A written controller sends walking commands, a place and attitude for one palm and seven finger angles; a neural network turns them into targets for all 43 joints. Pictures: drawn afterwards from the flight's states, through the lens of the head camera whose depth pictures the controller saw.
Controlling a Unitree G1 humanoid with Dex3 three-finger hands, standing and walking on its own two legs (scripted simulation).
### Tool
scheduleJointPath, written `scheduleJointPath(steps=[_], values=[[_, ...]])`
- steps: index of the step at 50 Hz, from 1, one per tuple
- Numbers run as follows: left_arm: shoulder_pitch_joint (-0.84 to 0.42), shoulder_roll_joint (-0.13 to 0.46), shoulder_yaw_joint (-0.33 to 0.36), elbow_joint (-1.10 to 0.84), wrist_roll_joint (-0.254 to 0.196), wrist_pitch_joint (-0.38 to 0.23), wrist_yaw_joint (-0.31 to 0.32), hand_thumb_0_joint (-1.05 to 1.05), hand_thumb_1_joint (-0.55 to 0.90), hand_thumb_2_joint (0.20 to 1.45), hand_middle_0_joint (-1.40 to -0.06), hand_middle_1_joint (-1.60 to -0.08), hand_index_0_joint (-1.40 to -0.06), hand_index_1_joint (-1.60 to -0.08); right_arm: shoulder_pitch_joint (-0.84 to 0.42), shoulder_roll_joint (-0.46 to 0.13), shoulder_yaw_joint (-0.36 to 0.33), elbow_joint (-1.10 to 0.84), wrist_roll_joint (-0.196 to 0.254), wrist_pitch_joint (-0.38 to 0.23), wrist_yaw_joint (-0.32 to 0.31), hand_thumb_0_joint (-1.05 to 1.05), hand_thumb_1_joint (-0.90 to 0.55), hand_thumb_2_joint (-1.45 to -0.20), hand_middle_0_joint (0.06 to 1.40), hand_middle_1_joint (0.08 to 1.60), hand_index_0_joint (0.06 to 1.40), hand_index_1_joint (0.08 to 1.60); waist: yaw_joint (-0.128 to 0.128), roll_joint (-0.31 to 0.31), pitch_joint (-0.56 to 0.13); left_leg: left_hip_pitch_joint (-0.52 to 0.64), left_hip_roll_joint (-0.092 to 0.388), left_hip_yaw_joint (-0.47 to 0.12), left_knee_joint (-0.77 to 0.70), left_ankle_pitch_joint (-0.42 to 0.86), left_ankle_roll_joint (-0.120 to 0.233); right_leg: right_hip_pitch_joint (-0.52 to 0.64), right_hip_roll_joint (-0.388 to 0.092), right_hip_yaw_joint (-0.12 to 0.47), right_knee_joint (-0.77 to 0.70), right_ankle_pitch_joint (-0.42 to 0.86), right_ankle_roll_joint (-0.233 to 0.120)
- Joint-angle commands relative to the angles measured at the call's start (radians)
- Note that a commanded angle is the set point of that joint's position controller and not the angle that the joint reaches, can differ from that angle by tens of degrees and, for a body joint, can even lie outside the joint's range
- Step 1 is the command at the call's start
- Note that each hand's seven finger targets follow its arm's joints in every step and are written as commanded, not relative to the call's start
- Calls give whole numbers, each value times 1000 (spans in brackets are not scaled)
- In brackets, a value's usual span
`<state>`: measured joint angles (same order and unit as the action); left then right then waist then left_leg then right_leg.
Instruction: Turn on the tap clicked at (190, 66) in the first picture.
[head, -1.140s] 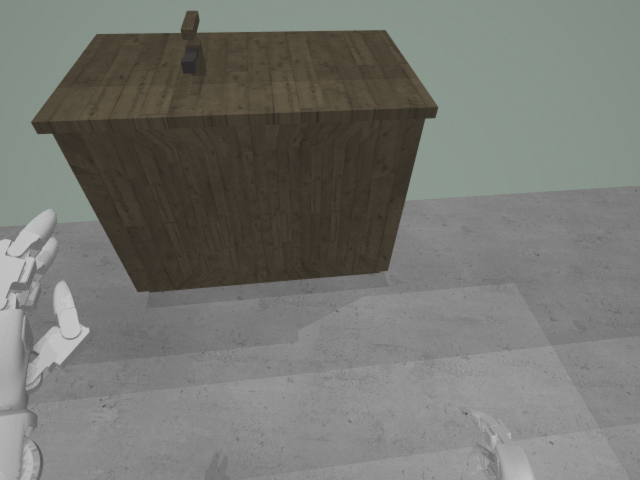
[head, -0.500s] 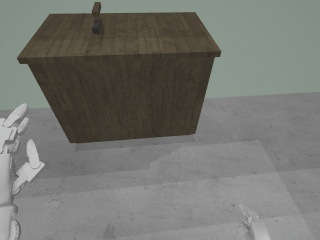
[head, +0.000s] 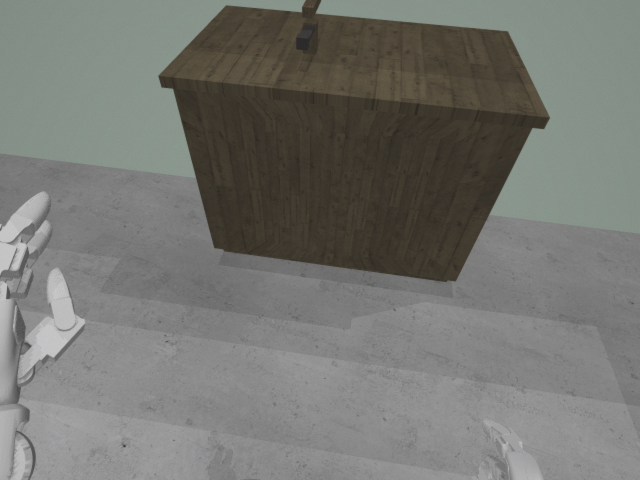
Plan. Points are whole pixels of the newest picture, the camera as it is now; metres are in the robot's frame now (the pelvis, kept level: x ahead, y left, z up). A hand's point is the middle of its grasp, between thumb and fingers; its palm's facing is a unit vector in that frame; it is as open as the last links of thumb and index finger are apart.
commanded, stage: walk to a spot facing it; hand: left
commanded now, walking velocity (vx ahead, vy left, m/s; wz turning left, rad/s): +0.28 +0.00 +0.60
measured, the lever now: (302, 42) +1.05 +0.10 +0.10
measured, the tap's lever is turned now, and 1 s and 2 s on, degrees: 0 0 0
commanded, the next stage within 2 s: turn to face it in 1.28 s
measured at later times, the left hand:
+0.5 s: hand out of the picture +0.14 +0.27 +0.17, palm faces +0.64 -0.65 -0.41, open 7.4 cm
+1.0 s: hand out of the picture +0.19 +0.32 +0.20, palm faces +0.72 -0.53 -0.44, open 7.4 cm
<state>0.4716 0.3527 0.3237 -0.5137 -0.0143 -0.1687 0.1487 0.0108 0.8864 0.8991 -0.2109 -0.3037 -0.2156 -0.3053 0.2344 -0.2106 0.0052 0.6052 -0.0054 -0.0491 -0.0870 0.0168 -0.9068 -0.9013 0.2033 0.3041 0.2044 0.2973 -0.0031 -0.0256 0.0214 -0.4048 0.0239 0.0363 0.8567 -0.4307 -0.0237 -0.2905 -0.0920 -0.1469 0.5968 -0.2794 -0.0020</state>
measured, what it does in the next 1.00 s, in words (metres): walks ahead, turning left: left foot, then right foot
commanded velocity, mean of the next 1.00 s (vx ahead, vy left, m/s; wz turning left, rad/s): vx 0.34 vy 0.00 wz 0.44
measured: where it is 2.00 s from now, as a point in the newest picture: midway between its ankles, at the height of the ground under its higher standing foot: outside the picture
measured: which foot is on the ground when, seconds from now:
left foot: up 0.00-0.04, down 0.06-0.40, up 0.42-0.76, down 0.78-1.00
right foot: down 0.00-0.06, up 0.08-0.38, down 0.40-0.76, up 0.78-1.00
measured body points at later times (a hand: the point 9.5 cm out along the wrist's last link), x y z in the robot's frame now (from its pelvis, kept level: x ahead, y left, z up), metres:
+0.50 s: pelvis +0.01 -0.02 +0.00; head +0.02 -0.04 +0.45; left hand +0.10 +0.30 +0.20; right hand +0.22 -0.18 -0.11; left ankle -0.02 +0.12 -0.65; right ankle +0.03 -0.12 -0.73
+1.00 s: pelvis +0.12 +0.02 +0.00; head +0.13 +0.03 +0.45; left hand +0.15 +0.34 +0.22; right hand +0.35 -0.07 -0.09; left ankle +0.06 +0.15 -0.73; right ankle +0.21 -0.07 -0.70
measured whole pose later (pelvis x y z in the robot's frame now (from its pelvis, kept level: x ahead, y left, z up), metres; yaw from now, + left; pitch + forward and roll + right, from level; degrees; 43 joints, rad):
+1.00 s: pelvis +0.12 +0.02 +0.00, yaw +28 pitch +0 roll +0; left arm 0.49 0.38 0.38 -0.58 -0.03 -0.22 0.14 0.01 0.89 0.90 -0.21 -0.30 -0.21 -0.30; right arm 0.21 -0.11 0.03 0.59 0.01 -0.11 -0.05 0.01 -0.91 -0.90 0.20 0.30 0.20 0.30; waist 0.00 0.00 0.04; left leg -0.27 0.08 0.08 0.56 -0.28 -0.02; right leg -0.48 -0.12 -0.13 0.87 -0.39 0.06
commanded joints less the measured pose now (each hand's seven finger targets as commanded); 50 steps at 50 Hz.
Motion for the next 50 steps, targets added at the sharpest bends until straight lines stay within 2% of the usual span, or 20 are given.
scheduleJointPath(steps=[1, 2, 4, 5, 9, 17, 18, 20, 21, 24, 27, 34, 36, 37, 38, 39, 40, 43, 46, 50], values=[[-73, 184, 138, -256, -18, -56, 40, 0, 900, 900, -200, -300, -200, -300, -84, -69, -29, -183, -13, -61, -15, 0, -900, -900, 200, 300, 200, 300, -9, -51, -119, 203, -23, 84, -368, 143, 20, -10, -197, 103, -55, 159, -25], [-81, 189, 140, -289, -27, -62, 42, 0, 900, 900, -200, -300, -200, -300, -73, -88, -38, -191, -9, -67, -18, 0, -900, -900, 200, 300, 200, 300, -13, 49, -139, 233, 39, -9, -436, 144, 63, -41, -147, 79, 82, 70, 11], [-67, 163, 125, -278, -23, -84, 35, 0, 900, 900, -200, -300, -200, -300, -57, -103, -40, -175, -5, -92, -5, 0, -900, -900, 200, 300, 200, 300, -21, 360, -113, 279, 352, -590, -569, 256, 257, -325, 48, 80, 501, -374, 70], [-96, 185, 138, -263, 6, -86, 27, 0, 900, 900, -200, -300, -200, -300, -61, -98, -40, -153, -5, -96, 3, 0, -900, -900, 200, 300, 200, 300, -28, 310, -77, 260, 377, -663, -582, 170, 289, -395, 10, 164, 599, -326, 60], [-91, 135, 98, -280, 7, -88, 14, 0, 900, 900, -200, -300, -200, -300, -80, -114, -59, -136, 11, -110, 20, 0, -900, -900, 200, 300, 200, 300, -13, 258, -74, 151, 215, -393, -565, 17, 221, -266, 29, 113, 486, -169, 70], [-114, 120, 82, -139, -7, -49, 2, 0, 900, 900, -200, -300, -200, -300, -106, -97, -29, -123, -2, -98, 7, 0, -900, -900, 200, 300, 200, 300, 18, 256, -41, -83, 132, -320, -533, -196, 164, 153, 111, 15, -49, -202, 39], [-110, 140, 95, -133, -1, -43, 0, 0, 900, 900, -200, -300, -200, -300, -106, -85, -27, -123, 1, -90, 8, 0, -900, -900, 200, 300, 200, 300, 32, 164, -59, -160, 90, -252, -380, -173, 132, 253, 55, 80, -199, -194, 9], [-155, 221, 129, -148, -9, -34, 3, 0, 900, 900, -200, -300, -200, -300, -133, -71, -33, -138, 0, -84, 8, 0, -900, -900, 200, 300, 200, 300, 39, -263, -32, -439, -53, -31, 245, -123, 23, 301, -394, 694, -444, -379, -175], [-211, 234, 137, -210, -11, -50, 18, 0, 900, 900, -200, -300, -200, -300, -142, -102, -42, -138, -17, -95, 13, 0, -900, -900, 200, 300, 200, 300, 21, -209, -45, -433, -9, -90, 387, -43, 9, 256, -425, 712, -438, -320, -194], [-102, 190, 122, -147, -8, -64, 7, 0, 900, 900, -200, -300, -200, -300, -134, -88, -33, -111, -9, -67, 11, 0, -900, -900, 200, 300, 200, 300, 10, -99, 6, -367, 53, -52, 420, 73, -18, 166, -300, 350, -374, -114, -135], [-121, 194, 133, -160, 0, -82, 18, 0, 900, 900, -200, -300, -200, -300, -134, -83, -33, -117, -10, -60, 0, 0, -900, -900, 200, 300, 200, 300, 13, -115, -4, -277, 71, 15, 201, 87, -9, 192, -261, 153, -320, 179, -111], [-107, 164, 123, -208, -12, -66, 56, 0, 900, 900, -200, -300, -200, -300, -105, -67, -47, -186, -2, -68, 2, 0, -900, -900, 200, 300, 200, 300, 46, -199, -77, -8, -3, 200, -226, 88, 25, 225, -245, 71, -201, 300, -109], [-148, 161, 111, -253, -14, -69, 64, 0, 900, 900, -200, -300, -200, -300, -60, -82, -59, -184, 0, -68, -4, 0, -900, -900, 200, 300, 200, 300, -12, -102, -163, 229, -59, 237, -371, 169, 40, 166, -196, -21, 82, 431, -58], [-159, 174, 120, -283, -11, -86, 66, 0, 900, 900, -200, -300, -200, -300, -50, -100, -67, -191, 7, -69, -8, 0, -900, -900, 200, 300, 200, 300, -42, 61, -225, 461, 23, 93, -394, 224, 90, -11, -154, -50, 344, 371, -6], [-113, 141, 102, -287, -19, -98, 63, 0, 900, 900, -200, -300, -200, -300, -64, -124, -72, -191, 6, -72, 0, 0, -900, -900, 200, 300, 200, 300, -30, 357, -238, 607, 307, -343, -449, 472, 228, -288, -3, -38, 628, -184, 57], [-175, 185, 118, -312, -4, -112, 67, 0, 900, 900, -200, -300, -200, -300, -69, -116, -59, -189, 12, -78, 23, 0, -900, -900, 200, 300, 200, 300, -25, 300, -203, 576, 404, -565, -507, 616, 308, -390, 36, 73, 761, -345, 33], [-141, 226, 159, -200, 3, -101, 42, 0, 900, 900, -200, -300, -200, -300, -93, -124, -67, -157, 15, -77, 30, 0, -900, -900, 200, 300, 200, 300, -19, 205, -169, 468, 423, -545, -525, 418, 318, -435, -33, 151, 782, -302, 35], [-77, 234, 196, -330, 0, -107, 27, 0, 900, 900, -200, -300, -200, -300, -104, -96, -70, -147, 20, -77, 30, 0, -900, -900, 200, 300, 200, 300, 7, 249, -105, 272, 328, -353, -551, 173, 282, -404, -77, 141, 649, -187, 49], [1, 171, 178, -320, -17, -118, 21, 0, 900, 900, -200, -300, -200, -300, -99, -85, -53, -135, 15, -105, 33, 0, -900, -900, 200, 300, 200, 300, 16, 282, -92, 84, 241, -155, -587, 129, 208, -162, -39, 39, 352, -100, 56], [-32, 141, 156, -170, -17, -99, 13, 0, 900, 900, -200, -300, -200, -300, -91, -87, -45, -125, 11, -105, 12, 0, -900, -900, 200, 300, 200, 300, 18, 233, -76, 32, 211, -90, -496, 21, 164, 49, 39, -62, 56, -53, 77]])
